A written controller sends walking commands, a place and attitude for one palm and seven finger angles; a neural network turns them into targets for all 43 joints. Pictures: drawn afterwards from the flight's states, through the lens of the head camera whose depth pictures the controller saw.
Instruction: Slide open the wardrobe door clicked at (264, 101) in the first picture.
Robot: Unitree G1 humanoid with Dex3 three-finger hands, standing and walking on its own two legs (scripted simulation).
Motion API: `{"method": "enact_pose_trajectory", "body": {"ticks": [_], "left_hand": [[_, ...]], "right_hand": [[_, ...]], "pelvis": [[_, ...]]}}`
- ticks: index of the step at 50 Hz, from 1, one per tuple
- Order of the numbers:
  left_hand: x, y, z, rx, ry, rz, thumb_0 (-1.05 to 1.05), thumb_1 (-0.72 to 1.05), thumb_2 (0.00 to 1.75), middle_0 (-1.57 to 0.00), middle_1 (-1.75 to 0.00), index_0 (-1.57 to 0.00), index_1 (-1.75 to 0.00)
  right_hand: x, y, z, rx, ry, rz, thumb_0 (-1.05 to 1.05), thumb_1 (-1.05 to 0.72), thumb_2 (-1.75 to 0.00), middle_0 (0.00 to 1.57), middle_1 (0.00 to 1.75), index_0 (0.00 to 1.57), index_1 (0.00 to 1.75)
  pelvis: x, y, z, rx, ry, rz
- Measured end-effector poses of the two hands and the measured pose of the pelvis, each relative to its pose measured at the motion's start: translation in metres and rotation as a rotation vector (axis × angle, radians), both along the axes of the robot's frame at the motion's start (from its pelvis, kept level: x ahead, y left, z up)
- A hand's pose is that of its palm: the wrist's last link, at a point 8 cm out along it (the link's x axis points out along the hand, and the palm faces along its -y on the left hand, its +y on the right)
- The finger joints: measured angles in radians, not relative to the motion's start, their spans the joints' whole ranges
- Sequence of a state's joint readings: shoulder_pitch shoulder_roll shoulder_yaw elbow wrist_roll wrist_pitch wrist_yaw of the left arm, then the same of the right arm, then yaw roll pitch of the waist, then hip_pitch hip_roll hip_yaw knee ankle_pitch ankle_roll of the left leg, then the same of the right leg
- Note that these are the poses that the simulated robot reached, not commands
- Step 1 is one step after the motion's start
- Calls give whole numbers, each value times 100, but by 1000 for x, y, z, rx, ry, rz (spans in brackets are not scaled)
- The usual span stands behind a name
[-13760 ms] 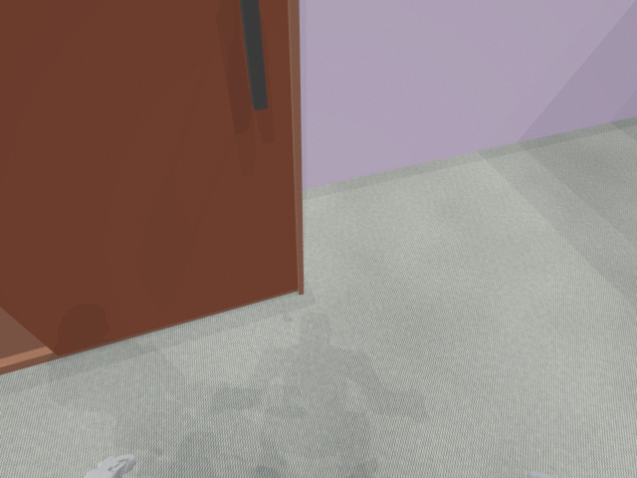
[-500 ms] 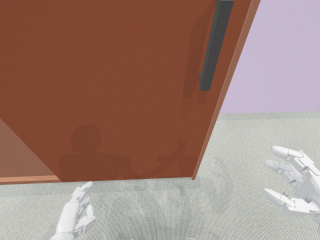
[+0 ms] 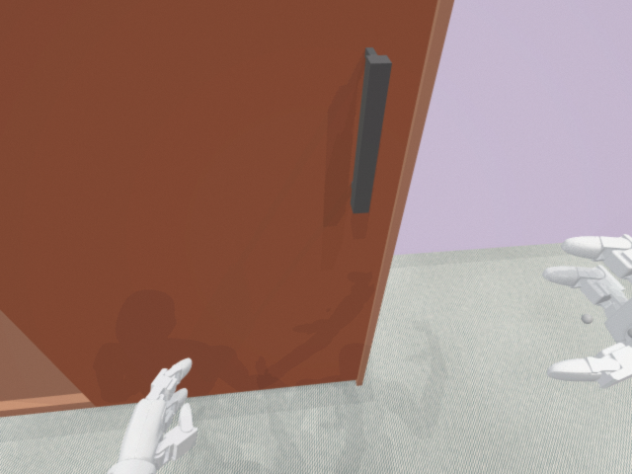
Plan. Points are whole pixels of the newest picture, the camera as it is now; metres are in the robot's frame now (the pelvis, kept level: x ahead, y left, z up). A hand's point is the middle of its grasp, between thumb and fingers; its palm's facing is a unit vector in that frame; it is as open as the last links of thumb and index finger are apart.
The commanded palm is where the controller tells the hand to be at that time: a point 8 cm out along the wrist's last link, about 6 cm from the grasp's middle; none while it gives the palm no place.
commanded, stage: raise the hand with hooked fingers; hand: right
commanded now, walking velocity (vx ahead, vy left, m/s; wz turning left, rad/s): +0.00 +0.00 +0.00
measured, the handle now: (364, 137) +0.54 -0.06 +0.19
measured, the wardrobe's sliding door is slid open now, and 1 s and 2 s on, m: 0.00 0.00 0.00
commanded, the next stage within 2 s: move the hooked fingers beside the handle in 0.88 s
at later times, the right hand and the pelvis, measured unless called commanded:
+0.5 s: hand (591, 255) +0.28 -0.26 +0.21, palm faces -0.04 +0.99 -0.12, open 14.0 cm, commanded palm +0.24 -0.30 +0.21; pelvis +0.00 +0.02 +0.01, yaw +0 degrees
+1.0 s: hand (561, 255) +0.29 -0.24 +0.20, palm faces -0.03 +0.99 -0.11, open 14.0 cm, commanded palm +0.26 -0.28 +0.21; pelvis +0.01 +0.04 +0.01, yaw +0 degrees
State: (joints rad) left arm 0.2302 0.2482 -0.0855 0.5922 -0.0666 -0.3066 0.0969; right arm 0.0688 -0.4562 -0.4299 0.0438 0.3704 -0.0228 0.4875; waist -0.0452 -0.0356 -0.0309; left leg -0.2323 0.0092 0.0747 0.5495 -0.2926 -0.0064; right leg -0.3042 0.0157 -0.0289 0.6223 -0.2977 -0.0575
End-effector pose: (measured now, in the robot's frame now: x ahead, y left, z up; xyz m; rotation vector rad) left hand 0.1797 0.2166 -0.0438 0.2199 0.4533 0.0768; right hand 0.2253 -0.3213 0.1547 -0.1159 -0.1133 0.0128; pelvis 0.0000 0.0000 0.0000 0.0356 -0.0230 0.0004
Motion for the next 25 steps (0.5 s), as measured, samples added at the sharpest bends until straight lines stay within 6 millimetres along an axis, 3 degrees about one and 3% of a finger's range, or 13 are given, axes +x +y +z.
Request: {"method": "enact_pose_trajectory", "body": {"ticks": [8, 17, 25], "left_hand": [[3, -3, -3, -22, 34, -28, 2, 90, 89, -20, -30, -20, -30], [-1, 7, -9, -33, 85, -22, 2, 90, 89, -20, -30, -20, -30], [-1, 27, -13, -43, 104, 5, 2, 90, 89, -20, -30, -20, -30]], "right_hand": [[9, 2, 11, -4, 81, 19, 0, 46, -32, 29, 117, 30, 117], [21, -3, 57, -21, -15, -11, -1, 50, -30, 30, 119, 31, 119], [36, 7, 58, -2, 69, 24, -1, 50, -30, 30, 120, 31, 120]], "pelvis": [[0, 3, 5, -9, -13, -4], [3, 14, 9, -14, -26, -9], [4, 22, 9, -20, -16, -2]]}}
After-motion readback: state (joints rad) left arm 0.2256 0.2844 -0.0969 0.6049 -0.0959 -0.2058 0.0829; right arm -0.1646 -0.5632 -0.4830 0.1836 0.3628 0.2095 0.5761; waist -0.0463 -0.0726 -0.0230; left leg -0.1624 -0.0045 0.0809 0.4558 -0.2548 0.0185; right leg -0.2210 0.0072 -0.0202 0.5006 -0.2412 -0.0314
